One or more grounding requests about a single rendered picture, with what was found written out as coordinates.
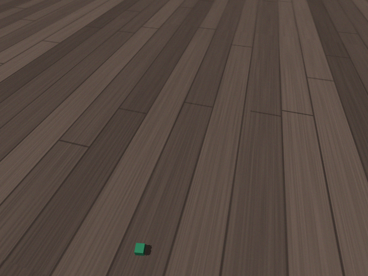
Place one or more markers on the cube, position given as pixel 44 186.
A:
pixel 140 249

